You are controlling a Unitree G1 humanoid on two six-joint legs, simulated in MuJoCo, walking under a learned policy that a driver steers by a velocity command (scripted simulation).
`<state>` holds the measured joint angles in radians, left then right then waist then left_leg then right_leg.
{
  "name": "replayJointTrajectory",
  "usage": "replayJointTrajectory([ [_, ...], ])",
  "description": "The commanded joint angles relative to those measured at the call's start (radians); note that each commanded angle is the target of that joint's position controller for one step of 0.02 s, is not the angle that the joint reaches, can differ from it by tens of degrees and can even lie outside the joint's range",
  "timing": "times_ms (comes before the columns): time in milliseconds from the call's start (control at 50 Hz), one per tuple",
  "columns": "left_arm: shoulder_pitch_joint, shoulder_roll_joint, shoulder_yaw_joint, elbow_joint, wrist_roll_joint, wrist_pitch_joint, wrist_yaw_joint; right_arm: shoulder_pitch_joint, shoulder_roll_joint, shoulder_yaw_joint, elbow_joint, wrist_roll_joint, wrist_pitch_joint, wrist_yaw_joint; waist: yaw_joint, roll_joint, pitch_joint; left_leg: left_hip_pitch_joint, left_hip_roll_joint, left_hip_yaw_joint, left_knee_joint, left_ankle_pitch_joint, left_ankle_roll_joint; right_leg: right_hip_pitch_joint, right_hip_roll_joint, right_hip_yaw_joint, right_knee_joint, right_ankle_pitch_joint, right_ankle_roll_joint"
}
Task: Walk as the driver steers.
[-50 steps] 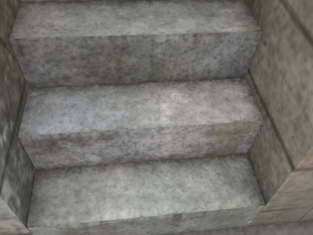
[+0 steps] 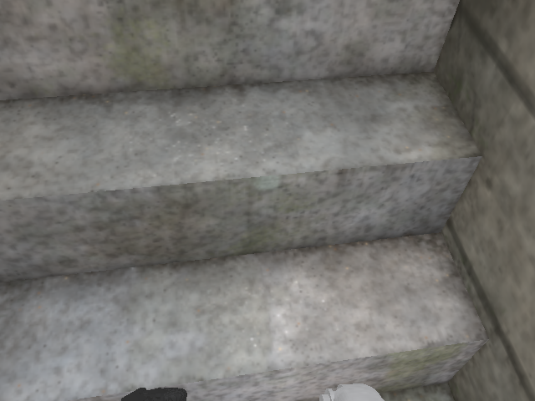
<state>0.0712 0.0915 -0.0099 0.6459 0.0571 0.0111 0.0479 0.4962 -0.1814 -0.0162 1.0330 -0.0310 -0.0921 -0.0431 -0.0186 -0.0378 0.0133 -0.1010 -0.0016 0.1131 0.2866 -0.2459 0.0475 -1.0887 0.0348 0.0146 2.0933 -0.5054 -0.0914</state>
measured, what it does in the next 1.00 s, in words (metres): climbs: right foot 0.22 m higher, then left foot 0.22 m higher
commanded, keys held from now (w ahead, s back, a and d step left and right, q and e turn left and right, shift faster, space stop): w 1.00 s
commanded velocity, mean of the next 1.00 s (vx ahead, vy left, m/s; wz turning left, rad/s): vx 0.50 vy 0.00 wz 0.00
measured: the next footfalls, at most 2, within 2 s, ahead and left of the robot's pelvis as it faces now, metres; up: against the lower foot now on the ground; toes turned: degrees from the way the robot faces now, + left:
right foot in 0.16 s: +0.22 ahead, -0.13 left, +0.22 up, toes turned -5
left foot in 0.76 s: +0.45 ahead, +0.08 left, +0.44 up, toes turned +1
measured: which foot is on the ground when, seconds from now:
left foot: down 0.00-0.22, up 0.24-0.74, down 0.76-1.00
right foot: up 0.00-0.14, down 0.16-0.80, up 0.82-1.00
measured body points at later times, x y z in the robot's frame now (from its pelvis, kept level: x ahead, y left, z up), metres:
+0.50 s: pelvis +0.20 -0.06 +0.19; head +0.21 -0.06 +0.64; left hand +0.16 +0.16 +0.03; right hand +0.45 -0.23 +0.13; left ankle +0.24 +0.10 -0.16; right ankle +0.18 -0.12 -0.53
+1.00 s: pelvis +0.45 +0.00 +0.39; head +0.45 +0.00 +0.84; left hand +0.62 +0.20 +0.28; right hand +0.41 -0.24 +0.23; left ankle +0.41 +0.08 -0.31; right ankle +0.48 -0.15 -0.11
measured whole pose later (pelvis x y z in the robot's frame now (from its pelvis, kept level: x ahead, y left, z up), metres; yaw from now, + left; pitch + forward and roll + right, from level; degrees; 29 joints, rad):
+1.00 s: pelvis +0.45 +0.00 +0.39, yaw +0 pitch +6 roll +3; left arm 0.11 0.16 0.01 0.80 0.05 -0.06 -0.06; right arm 0.38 -0.17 -0.02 1.10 -0.03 -0.03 0.04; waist 0.00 -0.06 -0.12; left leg -0.45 -0.09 0.08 0.81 -0.47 0.08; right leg -1.09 0.04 0.16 1.85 -0.12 -0.23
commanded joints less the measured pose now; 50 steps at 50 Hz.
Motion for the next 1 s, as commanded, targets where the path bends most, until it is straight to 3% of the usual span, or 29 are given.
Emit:
replayJointTrajectory([
  [20,-0.305,-0.029,-0.031,-0.229,-0.001,-0.019,0.002,0.088,-0.102,-0.006,-0.01,0.007,-0.021,-0.019,-0.045,0.146,0.064,0.165,0.291,-0.224,-0.197,0.102,0.179,-0.371,-0.051,-0.065,0.077,-0.12,0.015],
  [80,-0.356,-0.098,-0.081,-0.325,-0.011,-0.021,-0.014,0.094,-0.12,-0.009,0.017,0.024,0.01,-0.031,-0.016,0.077,0.08,0.116,0.245,-0.171,-0.274,0.153,0.145,-0.315,-0.15,-0.109,-0.233,-0.124,0.008],
  [120,-0.314,-0.079,-0.09,-0.319,-0.017,-0.02,-0.029,0.011,-0.107,-0.004,-0.033,0.033,0.04,-0.019,-0.017,0.022,-0.006,-0.074,0.156,-0.068,-0.373,0.528,0.183,0.168,-0.103,-0.254,-0.681,0.014,0.019],
  [140,-0.231,-0.102,-0.087,-0.288,-0.057,-0.011,-0.006,0.016,-0.166,-0.024,-0.03,0.043,0.028,-0.016,0.014,0.199,-0.148,-0.101,0.225,-0.093,-0.321,1.095,0.228,0.496,-0.042,-0.182,-0.762,-0.117,-0.014],
  [160,-0.036,-0.002,-0.037,-0.2,-0.061,0.013,0.004,0.04,-0.232,-0.039,-0.054,0.039,0.01,0.0,0.069,0.172,-0.314,0.024,0.231,-0.064,-0.125,1.544,0.22,0.651,0.057,-0.268,-0.761,-0.137,-0.009],
  [180,0.203,0.092,0.012,-0.15,-0.039,0.013,0.022,-0.004,-0.327,-0.066,-0.083,0.083,-0.024,0.045,0.201,0.256,-0.499,0.041,0.263,-0.054,0.156,1.999,0.193,0.866,0.093,-0.201,-0.834,-0.007,-0.048],
  [200,0.299,0.177,0.055,-0.109,-0.021,0.012,0.038,-0.042,-0.348,-0.08,-0.129,0.129,-0.054,0.077,0.26,0.125,-0.613,-0.103,0.204,-0.127,0.459,1.846,0.124,1.07,-0.013,0.089,-0.97,-0.053,-0.11],
  [220,0.369,0.249,0.077,-0.074,-0.004,0.019,0.053,-0.093,-0.332,-0.084,-0.154,0.125,-0.071,0.108,0.307,-0.161,-0.667,-0.185,0.085,-0.145,0.789,1.181,0.092,1.12,-0.154,0.476,-1.352,-0.244,-0.147],
  [240,0.343,0.322,0.106,0.025,-0.026,0.043,0.08,-0.22,-0.195,-0.077,-0.197,0.058,-0.062,0.128,0.279,-0.407,-0.534,-0.454,-0.131,-0.26,1.24,0.239,0.052,1.02,-0.256,0.907,-1.787,-0.374,-0.143],
  [280,0.113,0.228,0.073,0.062,0.014,0.016,0.084,-0.346,0.035,-0.034,-0.346,-0.013,0.022,0.083,0.074,-0.008,-0.124,-0.765,-0.137,-0.353,1.74,0.161,0.032,0.662,-0.243,0.668,-1.601,-0.3,-0.064],
  [340,0.064,-0.033,0.005,0.238,0.015,-0.026,0.025,-0.214,0.117,0.01,-0.357,-0.031,0.079,-0.002,-0.088,0.05,0.055,-0.924,-0.138,-0.303,1.952,0.101,0.027,0.501,-0.172,0.262,-1.467,-0.003,-0.037],
  [360,0.114,-0.041,-0.003,0.272,0.005,-0.049,0.019,-0.246,0.118,0.017,-0.352,-0.015,0.078,-0.012,-0.066,0.042,0.079,-0.994,-0.137,-0.309,2.004,0.094,0.017,0.521,-0.191,0.218,-1.505,0.131,-0.05],
  [400,0.2,0.011,-0.001,0.311,-0.018,-0.097,0.002,-0.34,0.111,0.035,-0.391,0.01,0.08,-0.02,-0.063,0.066,0.129,-0.999,-0.105,-0.296,1.872,0.109,0.003,0.511,-0.188,0.095,-1.625,0.378,-0.039],
  [420,0.048,0.122,0.002,0.226,0.09,-0.087,-0.114,-0.378,-0.052,0.039,-0.499,0.077,0.098,0.088,-0.083,0.054,-0.097,-1.06,-0.119,-0.358,1.88,0.182,0.142,0.514,-0.166,0.195,-1.656,0.527,-0.202],
  [460,0.157,0.155,0.016,0.309,0.087,-0.08,-0.169,-0.352,-0.084,0.017,-0.434,0.038,0.129,0.128,-0.076,0.024,-0.061,-1.295,-0.137,-0.387,2.206,0.193,0.192,0.66,-0.263,0.267,-1.725,0.527,-0.28],
  [500,0.482,0.075,-0.028,0.458,0.096,-0.079,-0.166,-0.376,-0.006,0.046,-0.42,-0.007,0.121,0.1,-0.02,0.086,-0.028,-1.719,-0.129,-0.454,2.298,0.12,0.202,1.088,-0.3,0.294,-1.666,0.592,-0.26],
  [560,0.464,0.131,-0.023,0.473,0.106,-0.107,-0.177,-0.551,-0.044,0.052,-0.457,0.046,0.122,0.083,-0.025,0.065,-0.061,-1.567,-0.014,-0.236,1.981,0.243,0.169,0.916,-0.214,0.083,-1.771,0.422,-0.16],
  [600,0.515,0.13,-0.024,0.477,0.086,-0.106,-0.17,-0.687,-0.022,0.065,-0.484,0.042,0.152,0.1,0.006,-0.062,-0.051,-1.488,0.075,-0.067,1.938,0.179,0.144,0.785,-0.235,0.092,-1.886,0.351,-0.178],
  [680,0.493,0.226,-0.023,0.499,-0.007,-0.094,-0.21,-0.8,0.038,0.103,-0.476,0.013,0.225,0.16,-0.024,-0.201,-0.189,-0.966,-0.051,0.123,1.419,-0.208,0.096,0.722,-0.348,0.011,-1.989,1.563,-0.312],
  [720,0.463,0.332,0.007,0.503,-0.019,-0.12,-0.209,-0.631,-0.003,0.087,-0.415,-0.01,0.229,0.165,-0.089,-0.259,-0.3,-0.908,-0.122,0.146,1.136,-0.268,0.05,1.129,-0.409,-0.005,-1.811,2.173,-0.322],
  [760,0.443,0.381,0.056,0.519,0.02,-0.119,-0.246,-0.494,-0.075,0.063,-0.379,0.014,0.218,0.137,-0.112,-0.297,-0.339,-0.806,-0.168,0.152,0.861,-0.181,0.052,1.34,-0.405,-0.032,-1.593,2.605,-0.351],
  [780,0.409,0.348,0.06,0.546,0.051,-0.102,-0.268,-0.308,-0.124,0.037,-0.276,0.0,0.224,0.122,-0.16,-0.197,-0.364,-0.596,-0.165,0.026,0.708,-0.08,0.086,1.217,-0.353,-0.029,-1.372,2.486,-0.339],
  [800,0.5,0.198,0.025,0.564,0.111,-0.099,-0.295,-0.05,-0.144,0.024,-0.141,0.035,0.203,0.098,-0.161,0.01,-0.431,-0.114,-0.042,-0.392,0.596,0.025,0.248,0.681,-0.246,0.078,-1.143,1.947,-0.262],
  [820,0.225,0.199,0.064,0.331,-0.048,-0.144,-0.114,-0.107,-0.142,-0.02,-0.1,-0.004,0.18,0.01,-0.11,0.26,-0.414,-0.175,0.14,-0.741,0.398,-0.712,0.35,0.516,-0.009,-0.045,-0.709,0.744,-0.113],
  [840,0.094,0.095,0.036,0.259,-0.009,-0.125,-0.056,-0.167,-0.14,-0.031,-0.073,0.0,0.161,-0.006,-0.1,0.175,-0.223,-0.278,0.155,-0.788,0.265,-0.726,0.328,0.297,0.027,0.11,-0.298,0.555,-0.065],
  [900,0.042,-0.063,-0.006,0.065,-0.015,-0.075,0.017,-0.21,-0.058,-0.031,0.008,-0.016,0.098,0.0,0.016,0.083,0.095,-0.421,0.134,-0.598,0.21,-0.539,0.183,-0.095,0.031,0.162,0.047,0.341,-0.048],
  [920,0.111,-0.082,-0.018,0.059,-0.028,-0.073,0.022,-0.185,-0.005,-0.022,0.037,-0.019,0.074,0.006,0.054,0.06,0.119,-0.392,0.123,-0.535,0.19,-0.464,0.156,-0.166,0.052,0.184,0.099,0.299,-0.047],
  [940,0.16,0.073,0.003,0.171,-0.015,-0.065,-0.11,-0.305,0.15,0.038,-0.02,0.024,0.024,0.095,0.071,0.02,-0.033,-0.35,0.086,-0.416,0.216,-0.186,0.135,-0.185,0.028,0.272,-0.218,0.439,-0.154],
  [1000,0.011,0.053,-0.009,0.109,0.001,-0.069,-0.159,-0.281,-0.05,-0.018,-0.028,-0.012,0.014,0.107,0.089,0.121,-0.065,-0.386,0.138,-0.322,0.034,0.049,0.234,-0.11,-0.007,0.031,-0.175,0.249,-0.165],
])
